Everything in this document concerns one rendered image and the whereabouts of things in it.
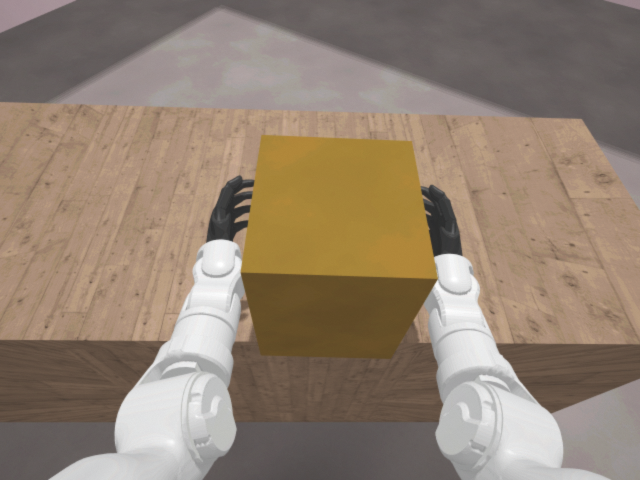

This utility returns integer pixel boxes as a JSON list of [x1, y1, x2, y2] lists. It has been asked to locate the left robot upper arm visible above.
[[49, 371, 237, 480]]

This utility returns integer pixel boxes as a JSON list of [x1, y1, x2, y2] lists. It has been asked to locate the left robot hand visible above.
[[206, 175, 255, 243]]

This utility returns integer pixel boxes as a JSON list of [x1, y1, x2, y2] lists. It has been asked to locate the carton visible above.
[[240, 135, 438, 359]]

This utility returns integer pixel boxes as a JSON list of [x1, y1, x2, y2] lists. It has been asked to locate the right robot upper arm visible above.
[[435, 381, 610, 480]]

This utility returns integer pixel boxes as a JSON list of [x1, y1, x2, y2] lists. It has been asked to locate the right robot forearm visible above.
[[424, 254, 563, 466]]

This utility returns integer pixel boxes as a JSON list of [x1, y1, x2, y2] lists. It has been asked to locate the left robot forearm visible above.
[[115, 240, 245, 451]]

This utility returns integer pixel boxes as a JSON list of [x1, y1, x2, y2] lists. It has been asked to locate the pedestal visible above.
[[0, 102, 640, 422]]

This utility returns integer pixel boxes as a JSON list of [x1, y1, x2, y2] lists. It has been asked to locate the right robot hand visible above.
[[421, 185, 463, 257]]

